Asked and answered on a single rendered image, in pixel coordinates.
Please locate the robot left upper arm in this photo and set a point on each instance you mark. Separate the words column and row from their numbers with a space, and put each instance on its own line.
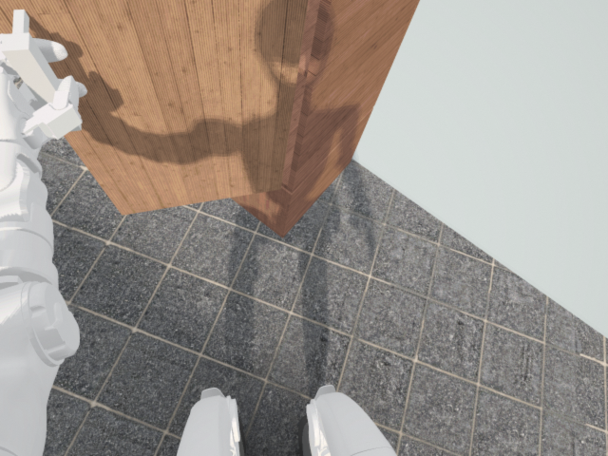
column 37, row 333

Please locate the left robot thigh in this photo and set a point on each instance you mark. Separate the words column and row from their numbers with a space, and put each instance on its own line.
column 212, row 427

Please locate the robot left forearm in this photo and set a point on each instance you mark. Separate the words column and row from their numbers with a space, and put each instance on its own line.
column 26, row 228

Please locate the right robot shin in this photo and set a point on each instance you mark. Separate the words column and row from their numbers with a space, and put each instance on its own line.
column 314, row 450

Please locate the cupboard door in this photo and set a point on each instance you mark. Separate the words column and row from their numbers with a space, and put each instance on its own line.
column 187, row 100

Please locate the handle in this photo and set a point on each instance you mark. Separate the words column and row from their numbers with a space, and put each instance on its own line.
column 29, row 62

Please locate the left robot hand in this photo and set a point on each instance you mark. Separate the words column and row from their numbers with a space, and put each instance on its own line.
column 52, row 120

